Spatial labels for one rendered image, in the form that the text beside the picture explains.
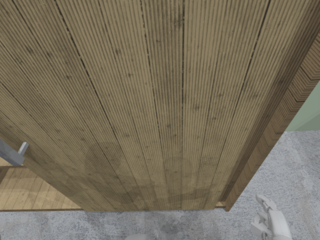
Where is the handle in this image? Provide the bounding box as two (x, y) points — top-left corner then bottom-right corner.
(0, 139), (29, 166)

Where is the robot right hand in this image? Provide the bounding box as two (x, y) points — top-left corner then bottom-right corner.
(250, 194), (292, 240)

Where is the wardrobe door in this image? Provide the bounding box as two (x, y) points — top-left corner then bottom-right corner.
(0, 0), (311, 212)
(218, 0), (320, 202)

